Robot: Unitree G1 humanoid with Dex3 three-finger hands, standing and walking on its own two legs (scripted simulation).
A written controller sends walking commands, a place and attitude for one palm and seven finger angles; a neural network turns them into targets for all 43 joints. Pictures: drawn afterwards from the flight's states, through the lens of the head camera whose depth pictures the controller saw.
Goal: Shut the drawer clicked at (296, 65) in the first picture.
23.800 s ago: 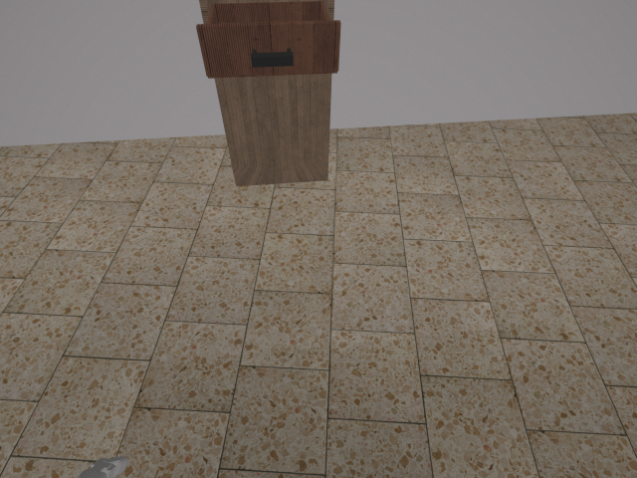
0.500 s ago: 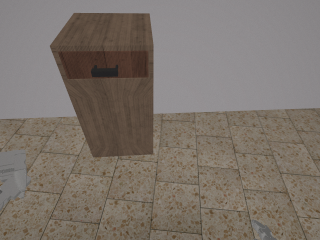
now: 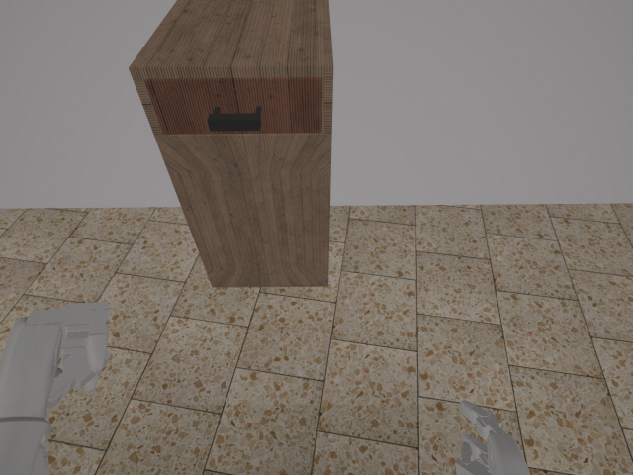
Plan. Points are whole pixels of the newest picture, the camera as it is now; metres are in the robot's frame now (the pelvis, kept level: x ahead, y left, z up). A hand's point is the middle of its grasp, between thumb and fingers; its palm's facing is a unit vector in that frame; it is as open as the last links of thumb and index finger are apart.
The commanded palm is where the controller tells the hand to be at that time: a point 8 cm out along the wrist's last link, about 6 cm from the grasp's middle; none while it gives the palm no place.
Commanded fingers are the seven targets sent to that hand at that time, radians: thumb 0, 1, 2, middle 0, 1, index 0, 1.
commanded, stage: let the arm hang, fingers relaxed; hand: left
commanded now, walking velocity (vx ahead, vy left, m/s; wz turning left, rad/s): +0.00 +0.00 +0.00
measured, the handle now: (236, 116) +0.84 +0.26 +0.00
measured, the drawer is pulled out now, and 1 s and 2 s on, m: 0.00 0.00 0.00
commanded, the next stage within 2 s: look to check the result in 1.04 s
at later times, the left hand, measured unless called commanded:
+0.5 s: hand out of the picture -0.08 +0.18 -0.17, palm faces +0.05 -0.97 -0.23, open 5.1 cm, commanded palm none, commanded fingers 0.00 0.90 0.90 -0.24 -0.34 -0.24 -0.34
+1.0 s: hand out of the picture +0.00 +0.12 -0.18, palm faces +0.07 -0.99 -0.15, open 7.3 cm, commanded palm none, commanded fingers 0.00 0.90 0.90 -0.20 -0.30 -0.20 -0.30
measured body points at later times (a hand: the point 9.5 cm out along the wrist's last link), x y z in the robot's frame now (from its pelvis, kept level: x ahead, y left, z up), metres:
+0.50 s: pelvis +0.01 -0.01 +0.00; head +0.04 +0.00 +0.45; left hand -0.08 +0.24 -0.15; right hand +0.00 -0.24 -0.15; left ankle +0.08 +0.11 -0.73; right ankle -0.05 -0.11 -0.73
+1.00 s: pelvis +0.02 -0.02 +0.00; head +0.02 -0.02 +0.45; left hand +0.00 +0.18 -0.16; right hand +0.00 -0.23 -0.16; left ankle +0.08 +0.11 -0.73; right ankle -0.05 -0.11 -0.73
